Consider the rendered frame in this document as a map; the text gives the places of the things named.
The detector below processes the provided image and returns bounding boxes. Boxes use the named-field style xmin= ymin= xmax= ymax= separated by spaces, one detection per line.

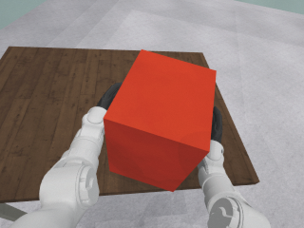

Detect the robot right forearm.
xmin=197 ymin=140 xmax=253 ymax=215

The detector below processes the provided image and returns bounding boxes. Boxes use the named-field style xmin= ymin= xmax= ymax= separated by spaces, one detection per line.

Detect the carton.
xmin=103 ymin=49 xmax=217 ymax=192

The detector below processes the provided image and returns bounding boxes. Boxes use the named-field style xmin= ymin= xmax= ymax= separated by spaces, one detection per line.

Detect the robot left forearm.
xmin=39 ymin=106 xmax=107 ymax=205

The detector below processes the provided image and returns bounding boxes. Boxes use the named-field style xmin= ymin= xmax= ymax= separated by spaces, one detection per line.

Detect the robot right upper arm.
xmin=207 ymin=197 xmax=271 ymax=228

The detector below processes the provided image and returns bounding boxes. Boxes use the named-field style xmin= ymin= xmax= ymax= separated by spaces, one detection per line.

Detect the table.
xmin=0 ymin=46 xmax=259 ymax=222

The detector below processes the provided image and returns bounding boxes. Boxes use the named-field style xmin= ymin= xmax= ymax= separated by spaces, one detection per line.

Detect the robot right hand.
xmin=210 ymin=106 xmax=223 ymax=143

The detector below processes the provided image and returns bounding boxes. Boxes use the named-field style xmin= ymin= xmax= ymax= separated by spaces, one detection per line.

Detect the robot left upper arm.
xmin=8 ymin=164 xmax=100 ymax=228

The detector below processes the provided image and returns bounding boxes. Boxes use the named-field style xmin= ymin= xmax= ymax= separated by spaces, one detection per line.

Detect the robot left hand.
xmin=96 ymin=82 xmax=123 ymax=110

